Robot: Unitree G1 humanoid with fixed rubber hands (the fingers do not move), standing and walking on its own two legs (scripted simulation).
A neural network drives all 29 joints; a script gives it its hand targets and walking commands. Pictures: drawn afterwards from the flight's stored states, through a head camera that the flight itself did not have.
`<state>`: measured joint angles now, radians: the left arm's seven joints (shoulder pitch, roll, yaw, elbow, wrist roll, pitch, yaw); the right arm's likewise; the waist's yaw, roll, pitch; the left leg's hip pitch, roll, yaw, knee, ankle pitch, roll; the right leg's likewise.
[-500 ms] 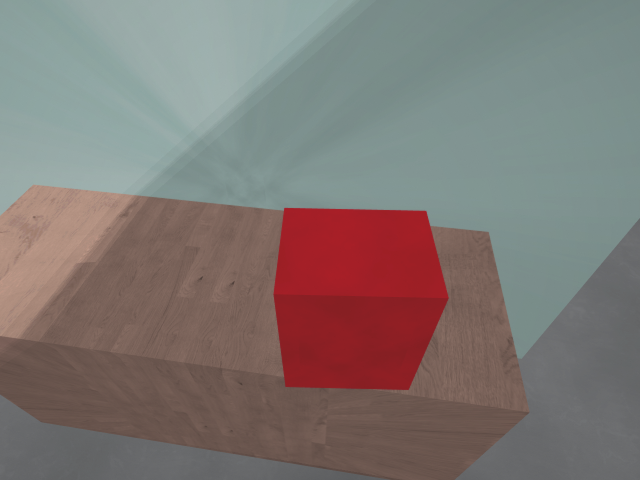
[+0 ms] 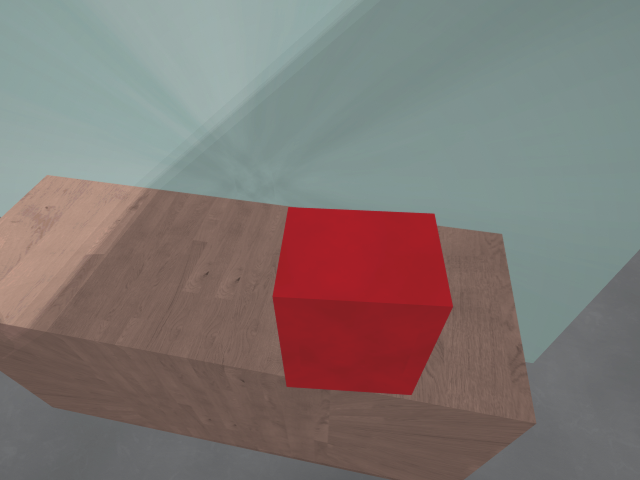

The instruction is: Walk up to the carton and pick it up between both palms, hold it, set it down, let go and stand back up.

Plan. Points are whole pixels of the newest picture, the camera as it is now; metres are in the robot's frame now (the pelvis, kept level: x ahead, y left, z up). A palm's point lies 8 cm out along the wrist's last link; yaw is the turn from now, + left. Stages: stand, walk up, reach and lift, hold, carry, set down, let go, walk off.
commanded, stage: walk up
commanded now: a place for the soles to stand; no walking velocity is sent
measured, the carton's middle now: (354, 307) +0.40 -0.03 -0.05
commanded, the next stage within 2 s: reach and lift in 0.40 s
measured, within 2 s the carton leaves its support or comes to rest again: neither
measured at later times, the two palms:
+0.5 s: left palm out of the picture +0.07 +0.26 -0.15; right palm out of the picture +0.10 -0.25 -0.15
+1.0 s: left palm out of the picture +0.14 +0.24 -0.12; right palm out of the picture +0.15 -0.23 -0.11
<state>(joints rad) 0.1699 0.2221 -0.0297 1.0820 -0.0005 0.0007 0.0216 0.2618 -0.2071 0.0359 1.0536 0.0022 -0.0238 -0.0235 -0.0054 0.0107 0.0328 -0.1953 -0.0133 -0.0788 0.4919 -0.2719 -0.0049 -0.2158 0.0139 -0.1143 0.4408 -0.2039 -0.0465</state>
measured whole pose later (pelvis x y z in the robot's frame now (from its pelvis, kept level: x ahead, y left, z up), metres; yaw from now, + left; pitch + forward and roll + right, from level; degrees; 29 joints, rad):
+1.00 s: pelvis -0.01 -0.02 -0.02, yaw +1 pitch +0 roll +1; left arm 0.13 0.26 0.11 0.45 0.03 0.36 0.02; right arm 0.10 -0.12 -0.03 0.73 0.00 -0.09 0.03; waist 0.01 -0.08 0.12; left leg -0.34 0.05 0.01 0.67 -0.33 -0.05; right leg -0.38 0.02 -0.11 0.68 -0.31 -0.08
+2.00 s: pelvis +0.02 +0.00 +0.00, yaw -1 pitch -3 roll +0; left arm 0.18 0.15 -0.06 0.65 -0.06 -0.33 0.10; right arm 0.11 -0.19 -0.03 0.90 0.17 -0.50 0.09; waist 0.01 -0.02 0.02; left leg -0.14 0.04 0.04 0.52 -0.31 -0.02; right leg -0.18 0.02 -0.07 0.51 -0.27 -0.05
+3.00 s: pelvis +0.02 +0.00 +0.01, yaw -3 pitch -1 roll +0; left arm -0.07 0.11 0.00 0.31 -0.07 0.06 0.14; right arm -0.14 -0.28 -0.01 0.57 0.30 -0.14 0.06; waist 0.00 -0.04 -0.01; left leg -0.07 0.03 0.06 0.31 -0.21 -0.01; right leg -0.14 0.04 -0.01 0.33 -0.17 -0.04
